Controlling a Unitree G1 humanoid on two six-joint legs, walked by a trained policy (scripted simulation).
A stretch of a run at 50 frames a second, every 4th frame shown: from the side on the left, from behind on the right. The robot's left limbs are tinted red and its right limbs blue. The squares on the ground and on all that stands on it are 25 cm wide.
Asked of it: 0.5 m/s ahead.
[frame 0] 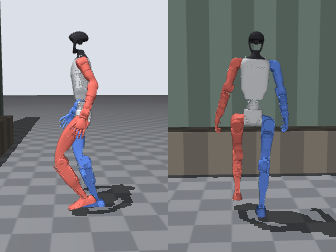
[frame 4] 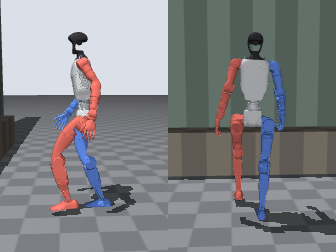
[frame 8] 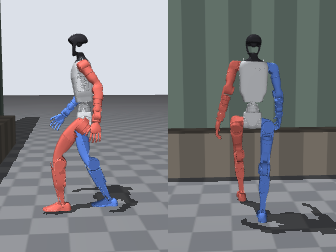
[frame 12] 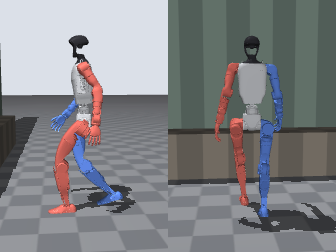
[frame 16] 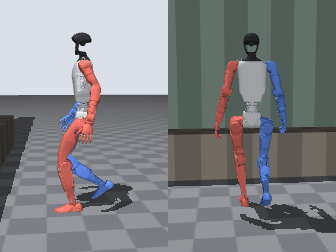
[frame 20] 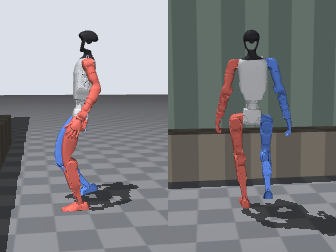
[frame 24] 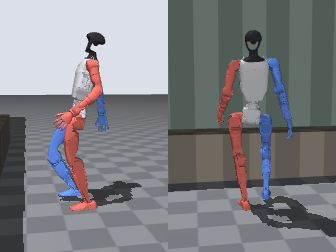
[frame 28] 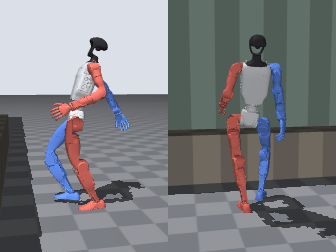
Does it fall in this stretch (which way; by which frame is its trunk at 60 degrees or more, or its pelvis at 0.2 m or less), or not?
no
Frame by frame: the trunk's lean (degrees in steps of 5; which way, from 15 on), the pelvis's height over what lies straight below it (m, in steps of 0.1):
0: 5, 0.8
4: 5, 0.8
8: 5, 0.8
12: 5, 0.7
16: 0, 0.8
20: 5, 0.8
24: 15 backward, 0.8
28: 20 backward, 0.7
